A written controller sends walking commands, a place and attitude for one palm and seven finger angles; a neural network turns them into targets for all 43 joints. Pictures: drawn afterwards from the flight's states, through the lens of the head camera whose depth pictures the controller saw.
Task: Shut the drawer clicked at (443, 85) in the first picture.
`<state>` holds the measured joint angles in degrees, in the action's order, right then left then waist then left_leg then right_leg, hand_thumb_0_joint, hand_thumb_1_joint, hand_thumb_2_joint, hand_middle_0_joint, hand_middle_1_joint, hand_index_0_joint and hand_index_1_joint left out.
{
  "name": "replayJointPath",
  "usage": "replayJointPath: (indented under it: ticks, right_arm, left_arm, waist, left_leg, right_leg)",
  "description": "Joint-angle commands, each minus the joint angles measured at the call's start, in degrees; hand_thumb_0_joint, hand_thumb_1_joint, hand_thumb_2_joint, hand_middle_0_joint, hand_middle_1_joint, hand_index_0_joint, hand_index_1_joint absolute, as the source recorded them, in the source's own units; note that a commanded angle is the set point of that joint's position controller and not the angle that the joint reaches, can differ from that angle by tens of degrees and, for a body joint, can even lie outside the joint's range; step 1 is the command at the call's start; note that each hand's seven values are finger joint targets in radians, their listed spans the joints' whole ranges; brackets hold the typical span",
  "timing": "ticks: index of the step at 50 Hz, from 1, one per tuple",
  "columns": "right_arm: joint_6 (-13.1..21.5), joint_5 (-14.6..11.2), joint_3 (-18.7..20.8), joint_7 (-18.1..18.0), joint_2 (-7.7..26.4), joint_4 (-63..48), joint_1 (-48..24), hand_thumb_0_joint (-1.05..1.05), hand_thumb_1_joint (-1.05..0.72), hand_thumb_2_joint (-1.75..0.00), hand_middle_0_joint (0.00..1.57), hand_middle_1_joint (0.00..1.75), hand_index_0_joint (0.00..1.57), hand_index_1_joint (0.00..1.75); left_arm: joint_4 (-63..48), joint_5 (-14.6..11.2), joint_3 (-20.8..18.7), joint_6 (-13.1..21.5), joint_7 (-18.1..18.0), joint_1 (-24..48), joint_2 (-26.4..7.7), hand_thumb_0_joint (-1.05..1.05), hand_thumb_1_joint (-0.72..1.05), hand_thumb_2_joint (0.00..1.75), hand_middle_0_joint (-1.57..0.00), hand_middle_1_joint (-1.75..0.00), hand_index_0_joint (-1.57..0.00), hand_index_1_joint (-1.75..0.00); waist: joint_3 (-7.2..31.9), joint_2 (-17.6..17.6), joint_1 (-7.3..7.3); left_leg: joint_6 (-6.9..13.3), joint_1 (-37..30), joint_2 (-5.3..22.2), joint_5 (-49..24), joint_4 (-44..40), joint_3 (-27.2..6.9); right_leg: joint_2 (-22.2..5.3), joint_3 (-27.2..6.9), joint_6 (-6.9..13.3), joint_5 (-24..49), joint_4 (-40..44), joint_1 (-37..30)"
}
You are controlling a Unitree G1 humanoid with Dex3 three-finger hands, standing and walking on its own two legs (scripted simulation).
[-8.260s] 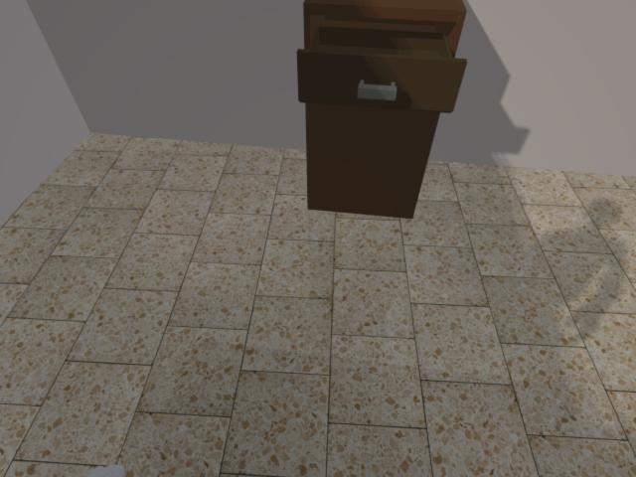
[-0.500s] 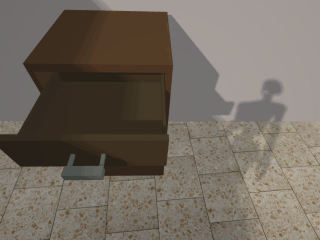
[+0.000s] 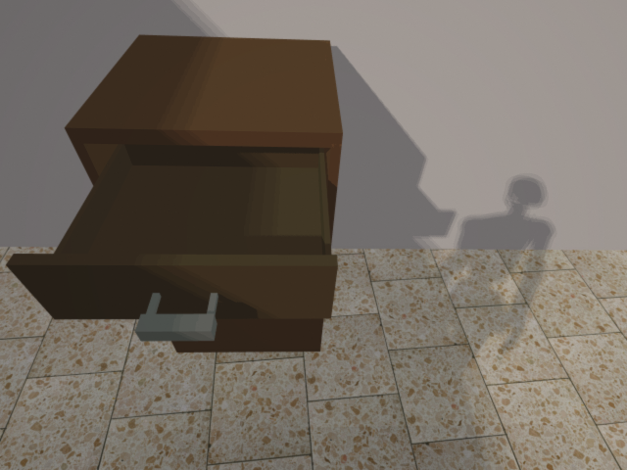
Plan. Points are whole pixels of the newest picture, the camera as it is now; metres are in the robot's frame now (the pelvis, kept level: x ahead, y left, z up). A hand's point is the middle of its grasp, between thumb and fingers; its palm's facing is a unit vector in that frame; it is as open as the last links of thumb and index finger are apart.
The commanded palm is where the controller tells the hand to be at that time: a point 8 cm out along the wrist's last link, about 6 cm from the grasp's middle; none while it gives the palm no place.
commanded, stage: come to a stop and stand still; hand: left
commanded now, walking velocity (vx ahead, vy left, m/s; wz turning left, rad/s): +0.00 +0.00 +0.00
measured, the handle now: (181, 313) +0.32 +0.21 +0.00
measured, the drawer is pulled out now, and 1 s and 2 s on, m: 0.28 0.28 0.27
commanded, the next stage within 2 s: look again from close up in 0.38 s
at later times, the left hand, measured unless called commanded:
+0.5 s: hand out of the picture -0.05 +0.17 -0.17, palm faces +0.03 -0.99 -0.15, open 7.4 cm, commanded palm none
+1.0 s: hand out of the picture -0.03 +0.17 -0.17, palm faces +0.02 -0.99 -0.14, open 7.4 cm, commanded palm none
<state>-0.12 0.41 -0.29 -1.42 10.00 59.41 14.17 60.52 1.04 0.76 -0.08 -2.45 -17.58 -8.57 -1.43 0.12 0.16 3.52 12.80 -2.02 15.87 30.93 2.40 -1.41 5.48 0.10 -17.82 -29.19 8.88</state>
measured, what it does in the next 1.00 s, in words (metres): stands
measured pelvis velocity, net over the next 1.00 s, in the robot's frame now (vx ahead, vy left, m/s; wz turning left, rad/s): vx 0.00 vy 0.02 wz -0.02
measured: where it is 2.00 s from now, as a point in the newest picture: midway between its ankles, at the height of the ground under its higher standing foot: outside the picture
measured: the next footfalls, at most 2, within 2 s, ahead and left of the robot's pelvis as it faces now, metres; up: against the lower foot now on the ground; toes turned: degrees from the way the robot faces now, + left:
none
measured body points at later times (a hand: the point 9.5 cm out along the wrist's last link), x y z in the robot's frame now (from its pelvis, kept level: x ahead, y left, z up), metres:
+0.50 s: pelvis -0.01 +0.02 +0.01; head -0.01 +0.03 +0.46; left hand -0.05 +0.22 -0.16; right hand -0.03 -0.19 -0.15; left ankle +0.01 +0.08 -0.73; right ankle -0.02 -0.12 -0.73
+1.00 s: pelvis +0.00 +0.02 +0.01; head +0.00 +0.03 +0.46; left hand -0.03 +0.22 -0.16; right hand -0.02 -0.19 -0.15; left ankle +0.01 +0.08 -0.73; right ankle -0.02 -0.12 -0.73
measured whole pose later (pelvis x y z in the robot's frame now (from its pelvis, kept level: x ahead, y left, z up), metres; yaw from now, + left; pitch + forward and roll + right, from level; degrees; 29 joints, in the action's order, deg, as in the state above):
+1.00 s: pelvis +0.00 +0.02 +0.01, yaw -1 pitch -2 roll +0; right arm 1.0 0.0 -1.0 -1.3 6.9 65.5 17.3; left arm 63.4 1.1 0.6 0.5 -2.6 -20.3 -6.6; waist -1.3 1.5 -0.1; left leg 5.3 10.4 -4.1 11.4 23.1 4.1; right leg -3.2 3.7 -1.7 -14.2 -24.2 8.2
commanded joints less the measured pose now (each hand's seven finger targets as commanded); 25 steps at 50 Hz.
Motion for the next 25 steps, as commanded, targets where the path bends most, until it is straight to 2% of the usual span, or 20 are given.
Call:
replayJointPath:
  ticks: [1, 2, 6, 7, 8, 12, 16, 20, 25]
  right_arm:
    - [0.69, 0.30, 0.80, 0.42, 5.51, -2.59, 2.57, 0.00, -0.90, -0.90, 0.20, 0.30, 0.20, 0.30]
    - [0.80, 0.31, 0.82, 0.41, 5.49, -2.53, 2.76, 0.00, -0.90, -0.90, 0.20, 0.30, 0.20, 0.30]
    - [1.07, 0.30, 0.63, 0.46, 5.77, -1.92, 3.62, 0.00, -0.90, -0.90, 0.20, 0.30, 0.20, 0.30]
    - [1.16, 0.22, 0.69, 0.41, 5.62, -1.71, 3.78, 0.00, -0.90, -0.90, 0.20, 0.30, 0.20, 0.30]
    - [1.21, 0.23, 0.59, 0.39, 5.82, -1.45, 3.86, 0.00, -0.90, -0.90, 0.20, 0.30, 0.20, 0.30]
    - [1.21, 0.03, 0.57, 0.44, 5.29, -0.34, 4.59, 0.00, -0.90, -0.90, 0.20, 0.30, 0.20, 0.30]
    - [1.39, -0.02, 0.47, 0.44, 4.85, 1.02, 5.48, 0.00, -0.90, -0.90, 0.20, 0.30, 0.20, 0.30]
    - [1.56, -0.14, 0.37, 0.30, 4.17, 2.34, 6.18, 0.00, -0.90, -0.90, 0.20, 0.30, 0.20, 0.30]
    - [1.66, -0.20, 0.31, 0.11, 3.63, 3.62, 6.39, 0.00, -0.90, -0.90, 0.20, 0.30, 0.20, 0.30]
  left_arm:
    - [-2.68, -0.15, -1.00, 0.89, -0.11, -3.46, -5.86, 0.00, 0.90, 0.90, -0.20, -0.30, -0.20, -0.30]
    - [-2.89, -0.16, -1.01, 0.83, -0.05, -3.58, -6.03, 0.00, 0.90, 0.90, -0.20, -0.30, -0.20, -0.30]
    - [-2.47, -0.18, -0.94, 0.88, 0.03, -4.44, -5.52, 0.00, 0.90, 0.90, -0.20, -0.30, -0.20, -0.30]
    - [-2.43, -0.19, -0.99, 0.80, 0.08, -4.67, -5.52, 0.00, 0.90, 0.90, -0.20, -0.30, -0.20, -0.30]
    - [-2.29, -0.17, -0.96, 0.83, 0.06, -4.95, -5.36, 0.00, 0.90, 0.90, -0.20, -0.30, -0.20, -0.30]
    - [-1.54, -0.15, -0.93, 0.91, 0.14, -5.76, -5.10, 0.00, 0.90, 0.90, -0.20, -0.30, -0.20, -0.30]
    - [-0.49, -0.26, -0.72, 1.22, -0.01, -6.98, -4.24, 0.00, 0.90, 0.90, -0.20, -0.30, -0.20, -0.30]
    - [0.50, -0.29, -0.63, 1.36, -0.14, -7.51, -3.55, 0.00, 0.90, 0.90, -0.20, -0.30, -0.20, -0.30]
    - [1.65, -0.29, -0.50, 1.31, -0.30, -8.46, -2.74, 0.00, 0.90, 0.90, -0.20, -0.30, -0.20, -0.30]
  waist:
    - [-5.92, 0.49, 0.15]
    - [-5.51, -1.43, -0.06]
    - [-4.60, -0.49, -0.31]
    - [-4.53, -1.62, -0.47]
    - [-4.22, -1.23, -0.50]
    - [-5.24, 0.02, -0.65]
    - [-3.43, -0.41, -0.48]
    - [-3.34, 0.50, -0.40]
    - [-3.71, -0.48, -0.50]
  left_leg:
    - [-0.35, 5.05, 6.17, 3.22, -10.92, -9.01]
    - [-0.25, 4.61, 6.37, 2.71, -11.70, -9.05]
    - [-0.16, 5.15, 6.73, 4.10, -13.52, -10.12]
    - [-0.04, 4.85, 7.05, 4.04, -14.42, -10.31]
    - [-0.05, 4.92, 7.13, 4.05, -14.52, -10.66]
    - [-0.05, 5.22, 6.93, 4.79, -15.28, -10.43]
    - [-0.13, 3.38, 6.89, 2.08, -14.72, -10.06]
    - [-0.21, 2.22, 6.93, -0.90, -14.14, -9.29]
    - [-0.19, 1.24, 7.29, -1.93, -14.76, -9.50]
  right_leg:
    - [-4.85, -7.06, 3.00, -2.18, 8.07, 4.35]
    - [-4.67, -6.70, 2.97, -1.09, 7.72, 3.90]
    - [-4.62, -6.03, 2.59, 0.11, 7.45, 2.53]
    - [-4.43, -5.46, 2.49, 0.77, 7.22, 2.25]
    - [-4.38, -5.51, 2.40, 1.34, 7.07, 1.82]
    - [-4.56, -5.29, 2.24, 1.22, 7.95, 2.16]
    - [-5.00, -5.43, 2.15, 3.16, 7.98, 1.72]
    - [-5.10, -5.46, 1.97, 4.83, 8.01, 1.67]
    - [-4.97, -5.10, 1.67, 5.48, 7.73, 2.07]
